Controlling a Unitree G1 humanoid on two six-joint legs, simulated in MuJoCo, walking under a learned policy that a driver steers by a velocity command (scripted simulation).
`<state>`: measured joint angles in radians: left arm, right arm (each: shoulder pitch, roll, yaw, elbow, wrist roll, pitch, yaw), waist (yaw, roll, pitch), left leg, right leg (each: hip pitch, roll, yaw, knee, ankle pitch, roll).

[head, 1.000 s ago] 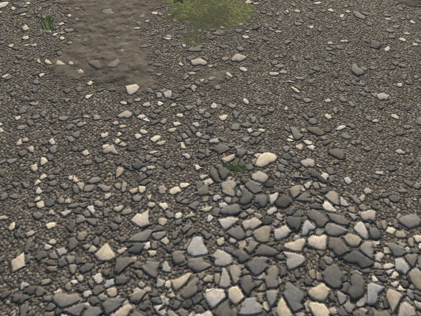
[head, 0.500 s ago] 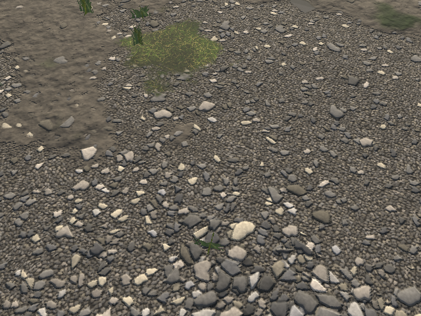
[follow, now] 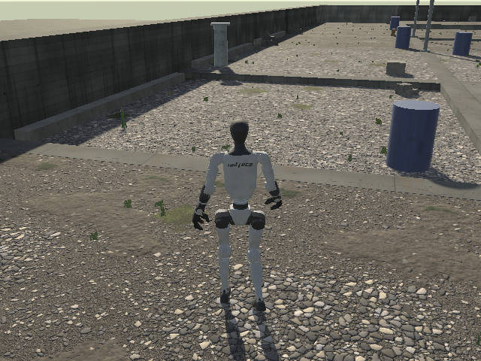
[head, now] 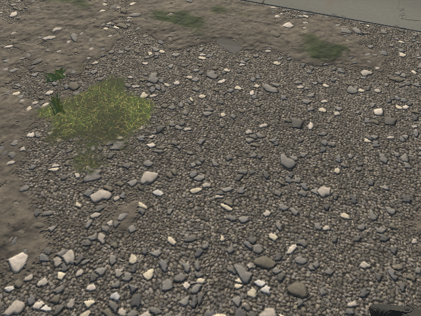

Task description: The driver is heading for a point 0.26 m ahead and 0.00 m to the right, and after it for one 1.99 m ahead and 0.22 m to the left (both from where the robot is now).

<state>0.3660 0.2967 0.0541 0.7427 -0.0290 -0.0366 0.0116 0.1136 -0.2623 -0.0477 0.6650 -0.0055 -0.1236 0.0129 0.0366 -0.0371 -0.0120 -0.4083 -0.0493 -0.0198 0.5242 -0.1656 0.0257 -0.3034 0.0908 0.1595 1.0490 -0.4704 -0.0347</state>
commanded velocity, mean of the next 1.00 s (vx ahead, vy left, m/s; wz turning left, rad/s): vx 0.50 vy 0.00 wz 0.09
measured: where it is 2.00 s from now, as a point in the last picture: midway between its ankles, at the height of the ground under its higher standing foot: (193, 178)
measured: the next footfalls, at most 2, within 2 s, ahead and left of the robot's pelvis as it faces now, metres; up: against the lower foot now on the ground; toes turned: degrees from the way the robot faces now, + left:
right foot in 0.40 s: +0.35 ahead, -0.16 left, +0.00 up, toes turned -4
left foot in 0.94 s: +0.64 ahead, +0.09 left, +0.00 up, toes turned +9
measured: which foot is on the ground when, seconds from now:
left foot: down 0.00-0.42, up 0.44-0.92, down 0.94-1.00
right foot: up 0.00-0.38, down 0.40-0.94, up 0.96-1.00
